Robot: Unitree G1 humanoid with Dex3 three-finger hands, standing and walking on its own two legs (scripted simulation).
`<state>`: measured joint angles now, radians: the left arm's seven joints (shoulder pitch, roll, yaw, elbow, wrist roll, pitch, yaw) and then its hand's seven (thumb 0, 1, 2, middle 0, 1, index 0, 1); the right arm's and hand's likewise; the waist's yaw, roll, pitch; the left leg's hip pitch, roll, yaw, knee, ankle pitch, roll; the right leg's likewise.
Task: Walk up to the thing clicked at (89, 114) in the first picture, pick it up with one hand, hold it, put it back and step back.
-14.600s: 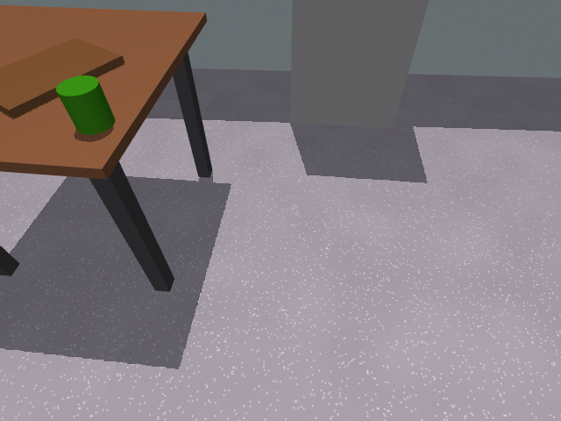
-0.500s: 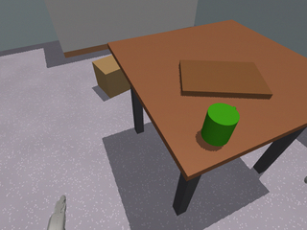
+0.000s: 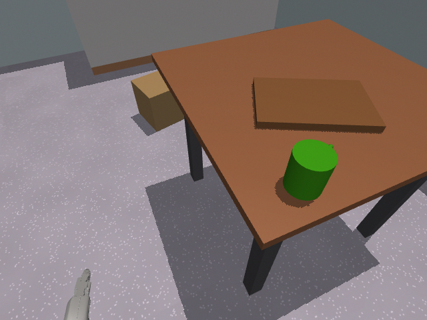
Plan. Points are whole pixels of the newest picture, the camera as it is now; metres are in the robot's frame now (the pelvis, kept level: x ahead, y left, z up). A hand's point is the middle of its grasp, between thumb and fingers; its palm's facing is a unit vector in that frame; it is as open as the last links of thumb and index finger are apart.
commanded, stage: go down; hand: right
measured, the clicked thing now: (312, 166) +0.43 -0.21 +0.03
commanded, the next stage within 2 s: approach in 1.62 s
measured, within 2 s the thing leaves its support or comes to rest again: neither
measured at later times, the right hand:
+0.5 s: hand out of the picture +0.31 -0.39 +0.16, palm faces +0.21 +0.98 +0.00, open 17.7 cm
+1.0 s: hand out of the picture +0.31 -0.40 +0.16, palm faces +0.22 +0.98 -0.01, open 17.6 cm
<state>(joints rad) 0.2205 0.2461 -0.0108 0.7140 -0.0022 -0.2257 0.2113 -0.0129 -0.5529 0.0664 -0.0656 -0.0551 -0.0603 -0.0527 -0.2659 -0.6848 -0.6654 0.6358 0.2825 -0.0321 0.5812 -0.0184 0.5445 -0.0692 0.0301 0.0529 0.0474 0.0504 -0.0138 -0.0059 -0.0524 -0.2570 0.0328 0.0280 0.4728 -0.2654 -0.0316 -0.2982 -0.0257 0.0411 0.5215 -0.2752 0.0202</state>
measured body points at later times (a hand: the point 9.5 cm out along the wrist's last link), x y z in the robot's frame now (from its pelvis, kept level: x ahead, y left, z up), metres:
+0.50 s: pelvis +0.00 +0.00 +0.00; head +0.02 -0.01 +0.45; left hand +0.16 +0.26 -0.08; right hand +0.29 -0.44 +0.16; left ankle -0.02 +0.14 -0.74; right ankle +0.00 -0.13 -0.74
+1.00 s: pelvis +0.00 +0.00 +0.00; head +0.02 -0.01 +0.44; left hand +0.16 +0.25 -0.08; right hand +0.29 -0.45 +0.16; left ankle -0.02 +0.14 -0.74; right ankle +0.00 -0.13 -0.74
